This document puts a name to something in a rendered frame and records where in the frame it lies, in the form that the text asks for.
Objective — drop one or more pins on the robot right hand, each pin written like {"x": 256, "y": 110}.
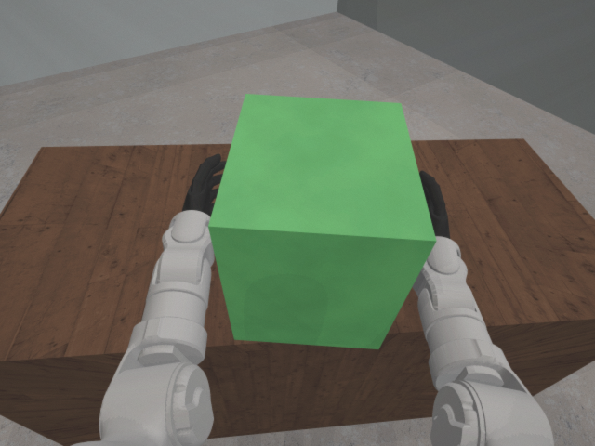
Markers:
{"x": 436, "y": 205}

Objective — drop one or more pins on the robot left forearm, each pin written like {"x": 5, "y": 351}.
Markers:
{"x": 172, "y": 326}

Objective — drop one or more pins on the robot left upper arm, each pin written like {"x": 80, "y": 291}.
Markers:
{"x": 161, "y": 405}

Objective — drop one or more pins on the carton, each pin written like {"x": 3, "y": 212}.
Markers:
{"x": 321, "y": 225}

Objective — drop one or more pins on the robot right forearm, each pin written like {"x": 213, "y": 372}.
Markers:
{"x": 460, "y": 346}

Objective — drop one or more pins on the robot left hand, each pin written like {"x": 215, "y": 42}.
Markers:
{"x": 200, "y": 194}

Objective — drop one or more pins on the robot right upper arm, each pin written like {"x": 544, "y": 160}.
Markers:
{"x": 473, "y": 414}

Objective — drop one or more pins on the pedestal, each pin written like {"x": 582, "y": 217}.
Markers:
{"x": 82, "y": 232}

